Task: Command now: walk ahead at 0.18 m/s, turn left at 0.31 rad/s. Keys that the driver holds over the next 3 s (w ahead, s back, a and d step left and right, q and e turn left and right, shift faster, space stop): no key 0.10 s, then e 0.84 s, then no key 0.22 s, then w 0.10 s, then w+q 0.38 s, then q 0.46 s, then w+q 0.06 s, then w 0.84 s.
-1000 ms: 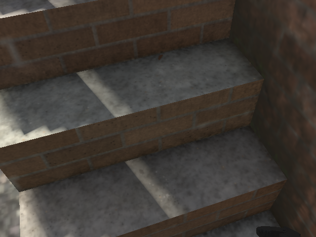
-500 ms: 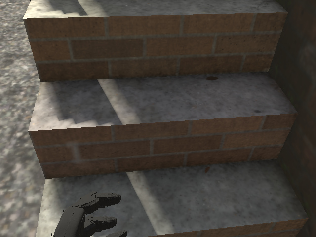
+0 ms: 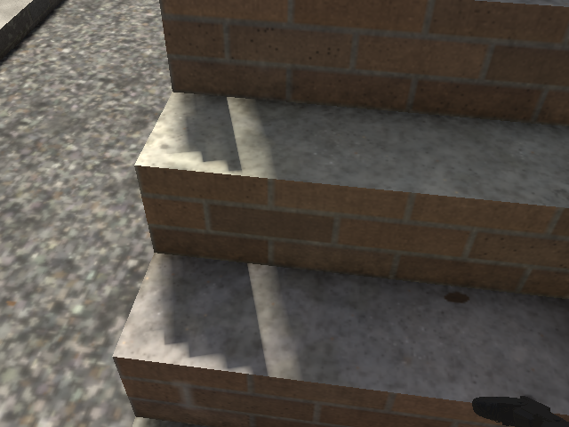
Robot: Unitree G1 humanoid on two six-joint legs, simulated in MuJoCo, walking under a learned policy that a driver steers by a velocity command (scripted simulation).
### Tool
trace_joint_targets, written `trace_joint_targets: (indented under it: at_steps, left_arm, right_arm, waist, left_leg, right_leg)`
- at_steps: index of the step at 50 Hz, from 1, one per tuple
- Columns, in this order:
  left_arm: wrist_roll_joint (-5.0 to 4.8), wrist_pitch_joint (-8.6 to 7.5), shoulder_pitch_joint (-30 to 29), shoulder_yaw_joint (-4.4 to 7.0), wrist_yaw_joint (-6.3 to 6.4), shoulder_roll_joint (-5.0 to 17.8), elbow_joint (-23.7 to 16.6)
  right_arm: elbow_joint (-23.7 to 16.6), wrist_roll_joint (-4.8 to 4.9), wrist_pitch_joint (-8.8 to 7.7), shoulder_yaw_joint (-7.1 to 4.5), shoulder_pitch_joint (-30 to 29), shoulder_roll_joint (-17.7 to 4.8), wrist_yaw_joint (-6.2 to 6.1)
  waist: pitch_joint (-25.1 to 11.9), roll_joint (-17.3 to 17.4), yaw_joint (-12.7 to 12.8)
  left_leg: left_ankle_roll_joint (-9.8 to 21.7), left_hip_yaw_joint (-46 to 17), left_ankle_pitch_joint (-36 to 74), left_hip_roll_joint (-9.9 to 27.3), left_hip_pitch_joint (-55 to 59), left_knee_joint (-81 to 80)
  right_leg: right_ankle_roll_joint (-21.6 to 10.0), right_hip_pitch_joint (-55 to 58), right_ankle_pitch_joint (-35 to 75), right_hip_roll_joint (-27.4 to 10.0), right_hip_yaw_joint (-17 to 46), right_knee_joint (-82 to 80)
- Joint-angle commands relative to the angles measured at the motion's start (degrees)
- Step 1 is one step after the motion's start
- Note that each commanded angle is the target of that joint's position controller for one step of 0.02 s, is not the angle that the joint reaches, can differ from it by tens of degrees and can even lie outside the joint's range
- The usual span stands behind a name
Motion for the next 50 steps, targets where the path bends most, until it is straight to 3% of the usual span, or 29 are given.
trace_joint_targets:
  at_steps: [1,3,6,9,10,11,12,13,14,17,21,25,27,28,29,30,31,32,34,35,36,38,41,44,46,47,48,49,50]
  left_arm:
    - [1.03,-1.23,-10.21,-0.86,-0.67,0.13,-7.28]
    - [-0.34,-1.33,-13.97,-0.05,-0.88,3.41,-9.23]
    - [-1.47,-2.26,-8.52,0.95,-0.76,6.39,-6.42]
    - [-1.00,-0.78,-1.55,0.21,-0.44,1.03,-0.87]
    - [-1.48,-0.27,2.03,0.41,-1.05,0.78,1.15]
    - [-0.66,-0.58,5.65,0.87,-1.68,0.88,1.87]
    - [-1.58,-1.01,8.43,0.10,-1.89,-2.26,1.58]
    - [-3.42,-1.12,1.12,0.49,-1.44,0.18,1.89]
    - [-4.09,-0.92,-5.29,1.22,-0.94,2.35,-0.34]
    - [-1.87,-0.96,-4.50,1.48,-0.38,1.91,-0.08]
    - [-1.96,-1.73,-4.48,2.33,-1.50,2.62,-0.29]
    - [-1.72,-0.11,-2.43,1.32,-2.40,-0.50,-1.10]
    - [-1.57,0.31,-0.97,0.61,-2.46,-1.75,-1.41]
    - [-1.28,0.37,-1.11,0.99,-2.55,0.42,-1.69]
    - [-0.82,0.33,0.99,2.13,-2.77,4.53,-1.71]
    - [0.20,0.62,3.07,3.55,-2.25,11.20,-4.01]
    - [1.79,0.53,-2.20,2.92,-2.23,11.10,-8.20]
    - [1.96,0.71,-7.24,2.06,-1.73,9.64,-10.34]
    - [0.26,1.39,-13.64,1.48,-0.93,7.36,-13.82]
    - [-0.61,2.37,-12.40,1.50,0.30,7.18,-13.90]
    - [-0.01,3.21,-10.97,1.41,1.10,6.82,-15.11]
    - [1.75,3.72,-13.51,1.67,1.65,5.96,-20.01]
    - [2.34,3.12,-13.57,1.62,1.62,5.85,-22.75]
    - [1.01,2.66,-11.43,1.68,1.25,5.11,-21.65]
    - [-0.60,1.47,-13.04,0.83,0.08,1.75,-21.58]
    - [-2.14,-0.11,-11.56,0.63,-1.24,0.02,-21.51]
    - [-2.72,-1.24,-7.20,1.20,-1.75,2.32,-19.76]
    - [-2.51,-1.02,-5.25,1.94,-2.14,4.35,-17.70]
    - [-1.91,0.12,-4.86,1.88,-2.19,4.08,-17.73]
  right_arm:
    - [2.67,-0.40,1.15,3.61,13.81,5.89,-1.79]
    - [2.79,-0.53,2.07,3.38,11.01,3.08,-2.98]
    - [4.34,0.45,2.97,2.10,6.96,2.13,-3.13]
    - [8.35,1.23,1.48,0.40,9.29,0.43,-1.44]
    - [9.12,0.23,0.61,-0.30,9.17,-1.69,-0.39]
    - [9.05,-0.64,0.10,-0.20,11.41,-2.47,-0.11]
    - [5.95,-2.41,0.20,0.74,7.79,0.03,0.44]
    - [5.52,-3.21,0.44,0.90,3.91,1.59,1.02]
    - [5.43,-2.50,0.51,0.36,1.73,0.31,0.43]
    - [4.13,-2.13,0.91,-0.61,1.74,-1.14,-1.12]
    - [2.09,-1.65,1.71,-1.93,5.87,-3.30,-2.51]
    - [-0.69,-2.35,2.65,-2.14,-1.20,-3.88,-3.74]
    - [-0.83,-1.60,2.93,-1.97,-4.19,-3.40,-3.77]
    - [0.68,-1.00,2.86,-2.11,-1.46,-3.04,-3.25]
    - [1.14,-1.02,2.49,-1.97,-1.07,-1.68,-2.62]
    - [0.80,-0.49,2.14,-1.23,1.50,0.50,-2.24]
    - [2.85,1.08,1.47,-1.29,2.49,1.91,-1.65]
    - [2.71,1.92,0.73,-1.28,1.49,1.92,-0.81]
    - [1.14,-0.26,0.24,-0.95,-3.24,1.27,-1.62]
    - [-1.59,-2.06,0.88,-0.03,-6.00,1.75,-2.38]
    - [-1.77,-2.45,1.32,0.46,-5.98,1.95,-2.65]
    - [0.98,-0.40,1.97,0.75,-1.93,1.38,-2.30]
    - [1.99,-0.42,3.14,0.10,1.33,-0.08,-3.43]
    - [3.07,-0.55,3.26,-0.38,4.57,0.21,-3.85]
    - [4.16,-1.29,3.13,-1.56,10.25,-2.57,-4.27]
    - [2.52,-3.75,3.41,-1.99,11.54,-6.28,-4.18]
    - [-2.64,-7.49,2.51,-1.77,6.10,-7.83,-4.22]
    - [-5.76,-7.03,2.05,-0.40,1.07,-4.18,-4.52]
    - [-6.02,-4.38,2.42,0.61,-2.41,-1.87,-5.18]
  waist:
    - [3.88,-2.88,-6.39]
    - [0.68,-4.56,-5.98]
    - [0.07,-7.80,-1.01]
    - [7.50,-4.97,0.14]
    - [6.68,-0.80,1.79]
    - [0.98,4.71,4.59]
    - [-5.75,10.02,4.65]
    - [-1.07,3.94,2.86]
    - [3.86,3.41,2.71]
    - [0.93,6.26,2.51]
    - [-5.38,6.27,0.30]
    - [-7.15,10.99,2.75]
    - [-4.83,5.53,4.67]
    - [-3.81,0.39,4.10]
    - [-4.76,-8.65,4.32]
    - [-9.12,-21.22,4.45]
    - [-11.92,-15.60,4.59]
    - [-10.69,-9.13,3.21]
    - [-1.45,-0.22,1.89]
    - [2.81,-3.28,1.46]
    - [2.40,-3.98,2.17]
    - [-2.83,-2.76,2.27]
    - [-3.88,-10.05,2.94]
    - [-1.98,-8.83,1.71]
    - [-3.20,1.04,-0.80]
    - [-5.98,14.31,-0.91]
    - [-11.84,15.96,0.36]
    - [-10.27,8.52,1.73]
    - [-4.86,5.29,4.11]
  left_leg:
    - [-3.61,3.94,3.50,1.31,8.25,-8.41]
    - [-4.47,10.06,2.66,3.65,24.11,-31.14]
    - [-3.55,9.68,-7.14,5.76,35.11,-50.04]
    - [-0.19,7.39,-13.64,6.87,40.94,-86.74]
    - [-1.10,4.95,-4.90,8.22,42.62,-88.28]
    - [-0.44,-1.31,23.41,14.93,52.26,-81.29]
    - [7.01,-7.62,9.45,19.52,52.89,-83.84]
    - [6.58,-6.63,-8.97,15.38,43.37,-88.92]
    - [5.17,-2.87,-17.17,12.53,39.25,-90.40]
    - [4.07,0.23,-6.73,12.83,45.93,-88.02]
    - [6.70,1.55,10.67,16.97,56.35,-84.16]
    - [9.38,6.78,20.27,22.21,49.01,-80.29]
    - [5.41,12.57,18.39,18.78,44.79,-74.87]
    - [2.38,14.36,10.13,16.33,41.83,-69.49]
    - [-1.59,15.72,-9.86,12.73,32.70,-58.88]
    - [-7.80,13.84,-31.26,4.70,20.72,-41.74]
    - [-10.75,5.39,-36.11,2.90,18.35,-23.33]
    - [-10.96,2.16,-33.44,3.68,15.45,-14.28]
    - [-10.10,2.46,-24.53,4.94,11.45,-22.75]
    - [-10.01,4.89,-21.31,3.31,9.93,-29.40]
    - [-9.74,6.36,-21.24,2.01,11.20,-34.77]
    - [-8.99,8.18,-22.06,1.03,23.75,-46.92]
    - [-6.14,5.77,-18.56,2.25,31.49,-57.07]
    - [-3.96,5.04,-14.75,0.87,38.35,-75.22]
    - [-0.86,-2.09,-7.79,7.09,52.81,-80.17]
    - [6.59,-12.88,17.50,18.01,61.68,-82.74]
    - [16.61,-27.41,15.56,27.88,53.35,-85.20]
    - [17.64,-25.67,5.15,26.18,46.97,-85.77]
    - [13.53,-19.70,-10.21,21.42,41.30,-85.92]
  right_leg:
    - [-9.31,-10.12,5.82,-9.04,7.42,-25.51]
    - [-6.78,-11.66,8.44,-5.43,-0.81,-29.10]
    - [-8.36,-2.25,2.40,-9.47,3.71,-32.68]
    - [-5.41,7.30,-4.56,-5.04,7.49,-24.44]
    - [-3.90,9.76,0.10,-1.93,5.30,-15.61]
    - [-1.42,2.92,-6.33,-1.35,8.88,-6.84]
    - [0.67,1.53,-3.29,-1.36,11.33,-11.21]
    - [1.16,6.74,2.56,-0.27,10.21,-16.27]
    - [1.79,6.87,4.45,1.30,8.04,-16.97]
    - [1.40,4.32,8.31,1.01,9.09,-15.44]
    - [1.10,-2.67,11.44,1.97,9.10,-7.02]
    - [1.26,-2.30,-4.30,2.27,8.31,7.26]
    - [-0.86,2.27,0.36,3.47,7.36,-4.34]
    - [-2.26,6.63,13.49,3.97,9.40,-12.80]
    - [-4.35,15.85,36.62,-0.30,19.21,-16.43]
    - [-13.97,25.11,48.48,-11.00,40.48,-23.49]
    - [-19.61,23.43,42.91,-14.11,46.61,-26.40]
    - [-19.91,20.59,33.59,-12.67,43.07,-25.93]
    - [-13.75,16.53,22.92,-6.70,33.79,-23.74]
    - [-12.51,14.03,21.63,-3.87,32.03,-22.07]
    - [-11.59,14.57,21.72,-2.84,31.25,-23.19]
    - [-9.85,12.11,19.54,-2.29,27.75,-26.30]
    - [-11.82,8.90,20.43,-5.08,33.50,-26.78]
    - [-9.43,5.45,15.46,-1.25,32.85,-23.97]
    - [-5.19,-9.38,1.80,4.77,27.06,-8.41]
    - [-0.26,-21.83,-11.42,13.87,19.74,13.58]
    - [4.28,-22.23,-17.36,14.27,19.98,35.73]
    - [6.79,-22.15,-14.36,12.37,23.51,53.17]
    - [7.70,-22.60,-9.54,10.48,23.93,59.73]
